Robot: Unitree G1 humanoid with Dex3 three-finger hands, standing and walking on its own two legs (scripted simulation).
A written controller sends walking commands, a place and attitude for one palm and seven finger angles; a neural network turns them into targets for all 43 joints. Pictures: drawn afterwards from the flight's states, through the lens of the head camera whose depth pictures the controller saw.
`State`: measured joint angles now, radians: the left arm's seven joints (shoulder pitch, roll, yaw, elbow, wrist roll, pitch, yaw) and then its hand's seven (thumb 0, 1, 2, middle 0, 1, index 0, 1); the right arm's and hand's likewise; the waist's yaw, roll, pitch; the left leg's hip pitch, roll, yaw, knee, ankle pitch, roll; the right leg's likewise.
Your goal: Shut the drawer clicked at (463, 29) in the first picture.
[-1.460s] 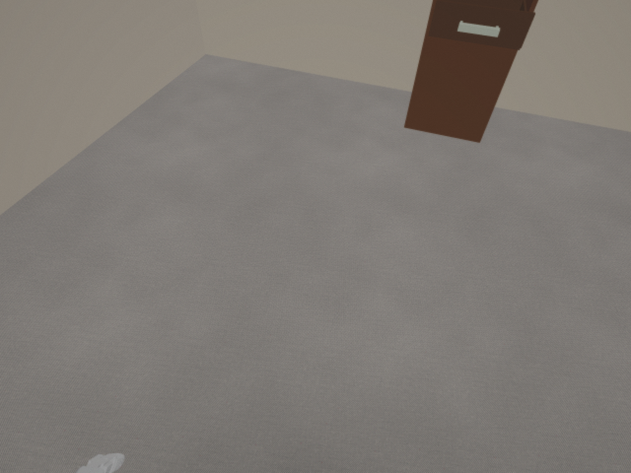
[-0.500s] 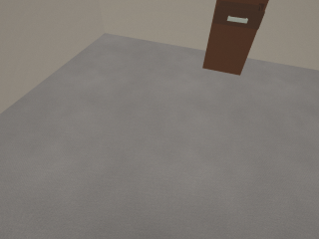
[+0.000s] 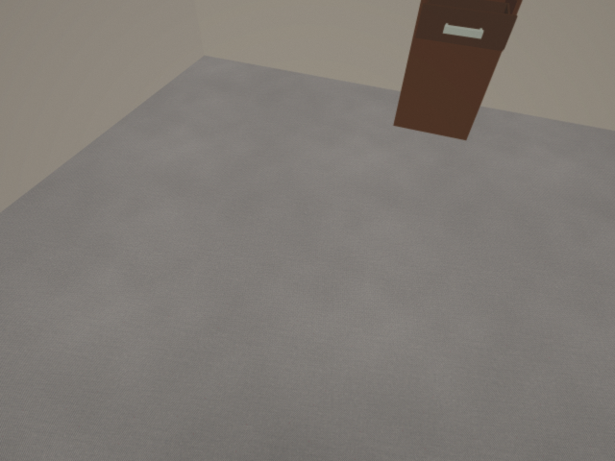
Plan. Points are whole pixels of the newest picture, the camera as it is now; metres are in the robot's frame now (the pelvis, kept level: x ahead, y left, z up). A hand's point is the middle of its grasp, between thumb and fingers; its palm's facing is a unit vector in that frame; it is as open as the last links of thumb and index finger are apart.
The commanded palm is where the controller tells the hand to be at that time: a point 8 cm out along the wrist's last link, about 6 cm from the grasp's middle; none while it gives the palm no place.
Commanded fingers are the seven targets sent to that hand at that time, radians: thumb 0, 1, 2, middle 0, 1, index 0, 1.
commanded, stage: walk to a spot facing it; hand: left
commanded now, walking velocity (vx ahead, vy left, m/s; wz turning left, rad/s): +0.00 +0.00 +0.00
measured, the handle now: (463, 29) +1.80 -0.58 -0.11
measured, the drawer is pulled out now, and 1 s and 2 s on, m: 0.21 0.21 0.21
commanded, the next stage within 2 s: none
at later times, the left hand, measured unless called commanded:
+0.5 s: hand out of the picture +0.10 +0.17 -0.19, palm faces -0.11 -0.97 -0.21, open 7.4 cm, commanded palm none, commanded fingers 0.00 0.90 0.90 -0.20 -0.30 -0.20 -0.30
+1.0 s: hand (221, 344) +0.35 +0.18 -0.20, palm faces -0.30 -0.93 -0.20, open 7.4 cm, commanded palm none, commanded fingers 0.00 0.90 0.90 -0.20 -0.30 -0.20 -0.30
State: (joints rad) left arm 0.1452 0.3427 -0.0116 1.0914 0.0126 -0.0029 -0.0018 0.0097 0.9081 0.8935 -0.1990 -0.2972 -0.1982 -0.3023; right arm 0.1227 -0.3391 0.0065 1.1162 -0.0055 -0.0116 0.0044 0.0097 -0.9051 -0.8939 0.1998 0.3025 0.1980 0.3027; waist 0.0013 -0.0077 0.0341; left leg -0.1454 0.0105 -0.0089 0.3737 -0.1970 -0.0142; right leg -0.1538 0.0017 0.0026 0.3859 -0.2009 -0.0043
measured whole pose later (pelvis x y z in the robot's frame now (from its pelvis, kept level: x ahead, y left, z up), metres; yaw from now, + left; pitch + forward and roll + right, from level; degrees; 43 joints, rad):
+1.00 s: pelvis +0.29 -0.01 -0.02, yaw -22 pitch -1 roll +0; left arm 0.32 0.23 0.08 1.06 0.03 -0.01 -0.01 0.01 0.91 0.89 -0.19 -0.30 -0.19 -0.30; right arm 0.16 -0.14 -0.03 0.97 -0.03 -0.08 0.00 0.00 -0.91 -0.89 0.20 0.30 0.20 0.30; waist 0.03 -0.05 0.04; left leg -0.33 0.08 0.18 0.60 -0.26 0.02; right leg -0.41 -0.02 -0.02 1.25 -0.38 -0.04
